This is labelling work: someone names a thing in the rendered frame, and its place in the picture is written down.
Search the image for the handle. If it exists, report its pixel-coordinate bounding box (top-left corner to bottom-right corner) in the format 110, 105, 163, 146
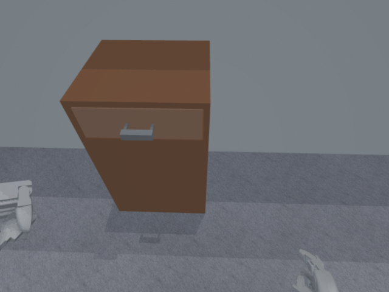
119, 123, 154, 141

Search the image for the cabinet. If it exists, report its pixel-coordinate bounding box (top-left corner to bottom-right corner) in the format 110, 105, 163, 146
60, 40, 210, 214

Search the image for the robot right hand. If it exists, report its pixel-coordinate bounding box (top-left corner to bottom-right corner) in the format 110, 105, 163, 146
292, 249, 339, 292

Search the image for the robot left hand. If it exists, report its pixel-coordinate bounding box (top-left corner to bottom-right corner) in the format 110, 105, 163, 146
0, 180, 36, 250

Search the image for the drawer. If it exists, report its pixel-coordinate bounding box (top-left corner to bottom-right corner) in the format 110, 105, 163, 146
71, 107, 203, 139

